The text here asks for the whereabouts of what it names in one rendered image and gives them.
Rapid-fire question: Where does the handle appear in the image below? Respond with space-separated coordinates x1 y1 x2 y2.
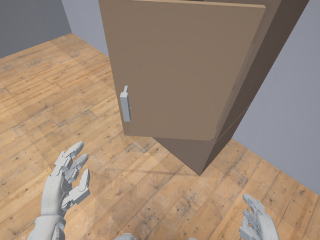
120 85 131 122

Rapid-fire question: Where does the robot left forearm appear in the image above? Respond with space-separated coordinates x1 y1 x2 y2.
27 214 66 240

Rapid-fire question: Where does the robot right hand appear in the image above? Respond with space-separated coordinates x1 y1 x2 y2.
239 193 280 240

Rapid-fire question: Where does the robot left hand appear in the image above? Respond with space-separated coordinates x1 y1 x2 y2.
40 141 91 218

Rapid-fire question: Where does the cupboard door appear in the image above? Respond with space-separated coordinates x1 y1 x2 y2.
98 0 266 141

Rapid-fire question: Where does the left robot shin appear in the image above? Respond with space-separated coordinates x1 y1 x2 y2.
123 233 133 237

